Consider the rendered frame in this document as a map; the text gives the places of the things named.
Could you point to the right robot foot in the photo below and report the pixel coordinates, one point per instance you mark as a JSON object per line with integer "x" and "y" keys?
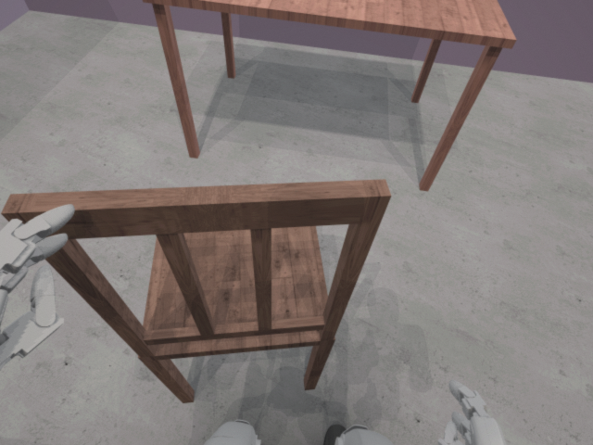
{"x": 332, "y": 433}

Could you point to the chair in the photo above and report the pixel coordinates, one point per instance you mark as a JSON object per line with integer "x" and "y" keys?
{"x": 236, "y": 268}

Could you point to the robot right hand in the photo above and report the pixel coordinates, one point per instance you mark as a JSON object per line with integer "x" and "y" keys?
{"x": 480, "y": 430}

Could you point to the robot left hand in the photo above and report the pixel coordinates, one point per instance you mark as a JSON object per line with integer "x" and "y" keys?
{"x": 21, "y": 246}

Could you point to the table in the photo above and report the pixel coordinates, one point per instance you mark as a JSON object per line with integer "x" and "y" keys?
{"x": 465, "y": 21}

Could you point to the right robot shin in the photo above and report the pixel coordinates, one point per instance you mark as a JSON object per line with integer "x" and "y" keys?
{"x": 355, "y": 426}

